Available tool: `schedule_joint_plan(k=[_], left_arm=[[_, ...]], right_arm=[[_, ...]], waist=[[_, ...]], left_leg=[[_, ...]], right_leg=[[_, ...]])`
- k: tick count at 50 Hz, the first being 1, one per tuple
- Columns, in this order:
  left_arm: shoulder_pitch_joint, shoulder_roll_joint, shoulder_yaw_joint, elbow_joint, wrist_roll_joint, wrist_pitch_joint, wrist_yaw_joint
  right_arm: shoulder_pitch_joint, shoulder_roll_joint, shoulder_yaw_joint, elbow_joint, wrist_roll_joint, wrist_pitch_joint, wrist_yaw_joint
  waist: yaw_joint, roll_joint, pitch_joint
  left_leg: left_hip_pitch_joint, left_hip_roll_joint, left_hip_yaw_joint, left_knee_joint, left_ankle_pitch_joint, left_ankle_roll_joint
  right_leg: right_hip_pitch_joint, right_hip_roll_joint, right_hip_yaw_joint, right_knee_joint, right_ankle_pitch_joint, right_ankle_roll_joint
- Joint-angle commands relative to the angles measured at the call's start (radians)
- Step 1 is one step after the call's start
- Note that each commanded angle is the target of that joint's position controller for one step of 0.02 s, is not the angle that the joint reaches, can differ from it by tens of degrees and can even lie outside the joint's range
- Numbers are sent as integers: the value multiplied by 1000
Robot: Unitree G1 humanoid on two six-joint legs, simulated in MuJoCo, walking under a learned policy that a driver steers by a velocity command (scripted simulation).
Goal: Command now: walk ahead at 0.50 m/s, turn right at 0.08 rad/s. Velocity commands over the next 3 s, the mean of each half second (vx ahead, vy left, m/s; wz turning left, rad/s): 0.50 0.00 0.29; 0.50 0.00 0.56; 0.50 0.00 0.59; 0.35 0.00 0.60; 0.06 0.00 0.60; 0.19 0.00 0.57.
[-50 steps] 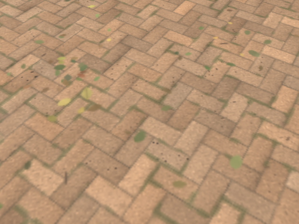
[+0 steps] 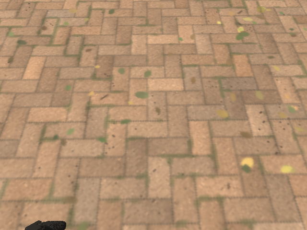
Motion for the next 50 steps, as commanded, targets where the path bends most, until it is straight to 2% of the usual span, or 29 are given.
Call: schedule_joint_plan(k=[1,3,4,5,6,7,8,9,10,11,12,14,17,22,27,29,30,31,32,33,34,35,36,37,38,41,43,47,50], left_arm=[[-120,45,4,-104,-1,-33,-15],[-72,86,21,-95,0,-40,-17],[36,117,40,-64,5,-43,-12],[187,170,67,-17,11,-40,0],[367,261,89,8,27,-31,21],[346,289,83,3,38,-28,21],[319,190,61,0,32,-32,17],[264,154,47,12,19,-38,15],[203,119,36,18,16,-44,12],[152,89,30,22,18,-52,8],[123,76,29,28,25,-63,8],[97,69,33,49,29,-82,11],[104,88,44,84,36,-91,24],[143,140,60,122,26,-78,41],[190,179,76,163,-2,-45,44],[174,210,84,162,-10,-30,49],[161,219,86,159,-16,-20,50],[151,207,78,154,-19,-16,51],[181,147,55,136,12,-25,53],[258,20,16,85,35,-54,43],[135,117,28,74,-4,-88,31],[65,145,36,49,-33,-106,26],[59,134,33,57,-16,-116,33],[64,139,39,69,12,-116,41],[85,144,45,75,20,-105,39],[84,110,39,70,32,-74,38],[10,89,30,46,34,-67,39],[-131,58,14,13,22,-77,24],[-189,81,18,-8,10,-89,10]], right_arm=[[0,-193,-39,-29,21,4,1],[-1,-215,-43,-16,25,15,-2],[-17,-215,-40,-11,28,19,-4],[-11,-184,-26,-11,20,17,-7],[-5,-98,7,-45,-20,10,-5],[110,-16,31,-53,-1,-6,1],[27,-139,-3,-41,29,-10,1],[-42,-155,-13,-71,39,-10,2],[-67,-137,-12,-69,28,-6,-4],[-66,-127,-16,-66,14,4,-7],[-32,-108,-16,-55,15,19,-7],[-19,-67,-12,-51,18,42,-8],[-83,-53,-11,-81,11,56,-9],[-235,-25,7,-135,3,46,24],[-331,-48,3,-201,3,50,50],[-278,-80,-15,-207,3,56,52],[-180,-111,-35,-189,7,60,49],[-20,-166,-68,-148,10,63,37],[106,-265,-102,-121,15,76,14],[44,-340,-103,-147,12,60,16],[57,-248,-77,-171,7,40,28],[25,-200,-64,-163,2,25,30],[-31,-173,-55,-169,6,18,28],[-93,-140,-46,-180,2,17,24],[-124,-117,-36,-199,-11,16,18],[-112,-135,-41,-200,-8,11,1],[-79,-158,-47,-189,-3,13,-14],[-28,-164,-49,-171,4,26,-28],[17,-163,-51,-151,10,34,-31]], waist=[[27,94,50],[78,121,10],[150,121,-59],[222,113,-165],[276,-40,-341],[197,-253,-480],[238,-116,-376],[215,-111,-221],[179,-62,-153],[146,-73,-100],[114,-93,-87],[88,-63,-58],[87,-29,-7],[138,-1,41],[154,-4,62],[109,-36,-2],[49,-41,-61],[-38,-17,-145],[-66,134,-224],[65,322,-319],[-17,170,-364],[-11,134,-227],[32,56,-150],[71,46,-108],[101,68,-103],[116,68,-85],[95,70,-55],[38,115,-33],[18,124,-25]], left_leg=[[-20,281,-177,-68,391,181],[16,289,-188,19,552,158],[-12,259,-155,146,682,133],[-119,206,-123,331,668,97],[-359,134,-89,678,266,46],[-638,-5,-195,953,-330,6],[-726,39,-278,1041,-305,8],[-780,79,-251,1035,-215,16],[-750,116,-239,998,-130,12],[-711,139,-240,955,-65,5],[-647,156,-248,943,-16,-2],[-623,159,-246,925,26,-16],[-692,159,-263,821,128,-31],[-675,138,-187,535,317,-12],[-691,105,-120,413,207,51],[-573,38,-57,414,106,92],[-443,-9,-29,402,77,119],[-204,-58,-29,341,127,157],[78,81,-278,310,152,218],[324,297,-878,155,-85,408],[340,334,-975,34,-162,396],[247,313,-840,22,-100,353],[107,268,-718,33,10,318],[-15,228,-622,30,129,294],[-87,202,-572,12,208,287],[-187,169,-483,-19,367,296],[-218,140,-436,-24,384,277],[-260,89,-405,-8,247,216],[-212,119,-473,39,191,206]], right_leg=[[44,32,-46,-118,-25,-21],[157,65,-57,-180,-78,-45],[333,93,-80,-231,-42,-69],[588,82,-69,-215,-1,-95],[910,-161,183,-161,72,-161],[1080,-350,597,-299,-125,-293],[978,-315,558,-361,-221,-260],[855,-279,401,-387,-200,-226],[735,-234,304,-420,-144,-206],[641,-197,218,-460,-96,-194],[575,-180,158,-498,-64,-186],[515,-176,73,-551,18,-194],[516,-174,-34,-581,95,-191],[560,-168,-175,-599,107,-168],[722,-210,-234,-510,257,-135],[755,-205,-261,-366,592,-111],[741,-189,-279,-215,717,-95],[647,-146,-303,5,685,-59],[387,-89,-304,331,260,-4],[-12,133,-132,631,-553,50],[-111,108,54,696,-540,27],[-177,67,46,658,-439,1],[-137,21,45,577,-353,-11],[-69,-8,46,491,-298,-6],[-2,-26,55,454,-259,-1],[40,-16,26,334,-197,44],[20,4,13,198,-88,71],[107,67,2,-93,137,81],[134,87,24,-181,151,67]])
